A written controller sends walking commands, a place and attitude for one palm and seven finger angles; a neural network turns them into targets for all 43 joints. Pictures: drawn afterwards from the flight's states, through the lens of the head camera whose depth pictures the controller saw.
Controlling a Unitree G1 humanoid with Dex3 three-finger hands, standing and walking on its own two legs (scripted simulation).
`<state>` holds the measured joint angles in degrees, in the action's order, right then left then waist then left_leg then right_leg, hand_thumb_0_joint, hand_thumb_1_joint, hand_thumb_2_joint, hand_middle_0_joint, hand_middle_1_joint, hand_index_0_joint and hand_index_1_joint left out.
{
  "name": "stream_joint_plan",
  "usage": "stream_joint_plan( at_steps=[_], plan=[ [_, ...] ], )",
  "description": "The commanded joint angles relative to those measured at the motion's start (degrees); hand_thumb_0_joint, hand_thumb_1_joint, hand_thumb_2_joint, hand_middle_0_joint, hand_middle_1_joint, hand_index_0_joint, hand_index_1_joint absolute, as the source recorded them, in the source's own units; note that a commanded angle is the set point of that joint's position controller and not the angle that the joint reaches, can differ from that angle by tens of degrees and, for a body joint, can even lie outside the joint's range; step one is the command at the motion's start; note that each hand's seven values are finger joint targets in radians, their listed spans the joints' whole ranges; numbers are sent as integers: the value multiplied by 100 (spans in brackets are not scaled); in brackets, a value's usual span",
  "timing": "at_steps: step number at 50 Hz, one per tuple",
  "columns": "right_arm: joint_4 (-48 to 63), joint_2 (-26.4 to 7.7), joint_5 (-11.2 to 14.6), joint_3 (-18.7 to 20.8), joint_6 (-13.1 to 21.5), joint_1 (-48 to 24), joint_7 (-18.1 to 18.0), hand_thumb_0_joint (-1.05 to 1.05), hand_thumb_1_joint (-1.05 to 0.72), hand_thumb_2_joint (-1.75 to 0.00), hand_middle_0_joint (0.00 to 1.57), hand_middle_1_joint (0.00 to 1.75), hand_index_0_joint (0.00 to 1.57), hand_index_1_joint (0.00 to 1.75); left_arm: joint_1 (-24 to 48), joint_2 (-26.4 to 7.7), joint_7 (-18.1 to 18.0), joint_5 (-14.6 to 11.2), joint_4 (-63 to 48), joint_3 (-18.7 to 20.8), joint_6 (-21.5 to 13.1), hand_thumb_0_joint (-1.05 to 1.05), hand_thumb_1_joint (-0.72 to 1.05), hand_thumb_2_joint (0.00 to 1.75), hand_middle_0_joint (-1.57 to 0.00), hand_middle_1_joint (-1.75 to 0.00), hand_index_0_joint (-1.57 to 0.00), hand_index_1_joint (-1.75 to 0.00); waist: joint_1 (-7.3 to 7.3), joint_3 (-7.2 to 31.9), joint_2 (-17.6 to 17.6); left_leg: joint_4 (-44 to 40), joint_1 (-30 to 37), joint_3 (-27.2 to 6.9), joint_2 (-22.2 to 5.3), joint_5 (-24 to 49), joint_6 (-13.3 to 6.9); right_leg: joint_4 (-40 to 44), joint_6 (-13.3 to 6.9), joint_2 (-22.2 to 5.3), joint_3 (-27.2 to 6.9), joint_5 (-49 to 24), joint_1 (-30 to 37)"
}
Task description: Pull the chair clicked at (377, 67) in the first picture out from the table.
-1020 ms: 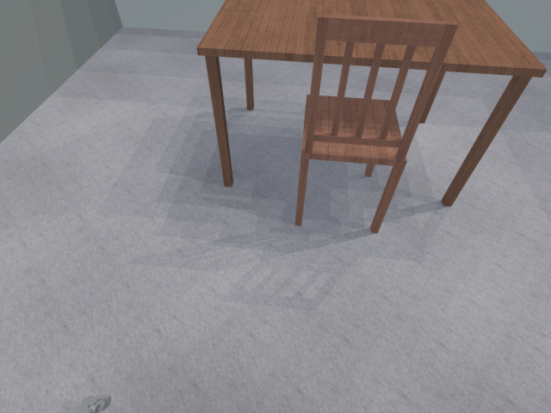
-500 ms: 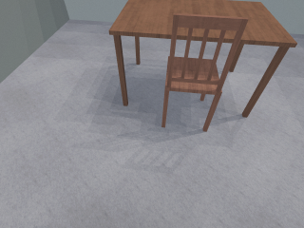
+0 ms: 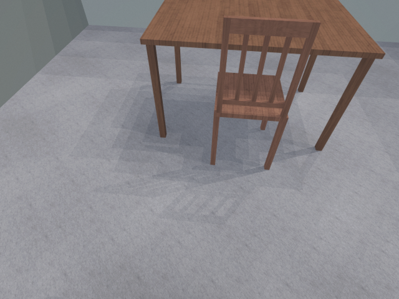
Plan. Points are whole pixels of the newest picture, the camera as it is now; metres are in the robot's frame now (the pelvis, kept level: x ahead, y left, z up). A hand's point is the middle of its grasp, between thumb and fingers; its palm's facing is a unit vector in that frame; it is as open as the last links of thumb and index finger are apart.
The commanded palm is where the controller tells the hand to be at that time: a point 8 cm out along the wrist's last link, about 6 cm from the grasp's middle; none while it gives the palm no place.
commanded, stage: stand and wait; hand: left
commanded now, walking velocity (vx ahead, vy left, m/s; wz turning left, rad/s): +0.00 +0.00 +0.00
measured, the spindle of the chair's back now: (260, 71) +1.05 -0.21 -0.09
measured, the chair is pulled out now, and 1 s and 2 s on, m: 0.00 0.00 0.00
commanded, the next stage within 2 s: look at it before walking up in 0.02 s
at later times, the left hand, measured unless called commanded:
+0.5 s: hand out of the picture +0.07 +0.24 -0.16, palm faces -0.03 -0.94 -0.33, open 7.4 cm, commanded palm none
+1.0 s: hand out of the picture +0.07 +0.22 -0.17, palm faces -0.10 -0.95 -0.29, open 7.4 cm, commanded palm none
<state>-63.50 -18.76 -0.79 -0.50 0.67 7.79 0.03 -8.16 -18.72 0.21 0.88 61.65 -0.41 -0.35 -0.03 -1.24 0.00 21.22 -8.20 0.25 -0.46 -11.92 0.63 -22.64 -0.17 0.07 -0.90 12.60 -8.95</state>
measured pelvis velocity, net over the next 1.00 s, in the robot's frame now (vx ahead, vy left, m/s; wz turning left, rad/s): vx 0.00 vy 0.00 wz -0.11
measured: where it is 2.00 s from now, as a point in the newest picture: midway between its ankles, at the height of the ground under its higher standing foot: outside the picture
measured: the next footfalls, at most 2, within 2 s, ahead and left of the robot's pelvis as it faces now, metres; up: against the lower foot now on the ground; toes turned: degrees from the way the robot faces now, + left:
left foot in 1.54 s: +0.03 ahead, +0.14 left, +0.00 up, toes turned -23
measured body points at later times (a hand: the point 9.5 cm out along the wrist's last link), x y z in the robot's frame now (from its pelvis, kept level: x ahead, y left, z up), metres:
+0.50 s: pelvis +0.01 +0.00 +0.00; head +0.01 +0.00 +0.45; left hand +0.07 +0.29 -0.13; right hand +0.08 -0.29 -0.13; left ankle +0.00 +0.13 -0.75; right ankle +0.00 -0.12 -0.75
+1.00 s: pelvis +0.00 +0.00 -0.01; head +0.02 +0.00 +0.44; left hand +0.07 +0.27 -0.15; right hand +0.06 -0.28 -0.15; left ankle +0.00 +0.13 -0.75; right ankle +0.00 -0.12 -0.75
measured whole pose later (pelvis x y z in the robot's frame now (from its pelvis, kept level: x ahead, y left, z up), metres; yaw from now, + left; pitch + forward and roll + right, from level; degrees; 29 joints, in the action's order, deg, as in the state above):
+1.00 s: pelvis +0.00 +0.00 -0.01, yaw -6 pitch +0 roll +1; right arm -57.9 -14.9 -0.9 1.2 -0.8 8.2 -1.1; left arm -12.2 -16.1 0.1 1.3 57.5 1.3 2.5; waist 0.8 -2.4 0.7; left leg 28.9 -11.7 5.9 -2.9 -16.8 1.1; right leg -31.2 -0.5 2.8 -6.4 15.4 -15.2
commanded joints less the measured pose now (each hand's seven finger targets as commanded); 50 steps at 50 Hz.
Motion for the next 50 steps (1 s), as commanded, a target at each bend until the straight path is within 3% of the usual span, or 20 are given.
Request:
stream_joint_plan(
  at_steps=[1,38,39,41,42,47,50],
  plan=[
    [347,-1148,30,241,152,-248,-95,0,-90,-90,20,30,20,30,160,-1187,-88,-26,-351,236,-113,0,90,90,-20,-30,-20,-30,18,293,54,-310,74,-554,-614,710,-200,398,-175,-668,-601,-662,-8],
    [326,-1178,33,262,157,-240,-127,0,-90,-90,20,30,20,30,122,-1227,-92,-21,-330,273,-119,0,90,90,-20,-30,-20,-30,13,260,-4,-341,344,-425,-691,1074,-160,413,-197,-648,-662,-1333,47],
    [344,-1076,41,262,135,-159,-138,0,-90,-90,20,30,20,30,76,-1153,-88,-16,-358,277,-83,0,90,90,-20,-30,-20,-30,4,253,64,-209,348,-333,-712,1067,-140,328,-205,-622,-726,-1459,-35],
    [352,-574,28,208,60,122,-160,0,-90,-90,20,30,20,30,-170,-687,-113,-22,-360,223,44,0,90,90,-20,-30,-20,-30,-20,285,33,19,311,-133,-725,1084,-62,69,-161,-609,-804,-1706,-175],
    [409,-518,29,226,16,204,-175,0,-90,-90,20,30,20,30,-267,-638,-116,-16,-422,235,90,0,90,90,-20,-30,-20,-30,-21,266,80,127,284,-45,-740,992,-37,-44,-159,-583,-851,-1727,-288],
    [832,-602,17,406,-80,234,-205,0,-90,-90,20,30,20,30,-376,-625,-65,27,-818,362,210,0,90,90,-20,-30,-20,-30,-29,240,-59,462,67,3,-944,518,-137,-665,-196,-374,-1009,-1468,-871],
    [1036,-634,13,490,-87,182,-204,0,-90,-90,20,30,20,30,-463,-521,-26,33,-1013,401,235,0,90,90,-20,-30,-20,-30,6,229,-338,443,-61,-116,-1187,196,-267,-1175,-151,-149,-889,-1102,-1212]
  ],
)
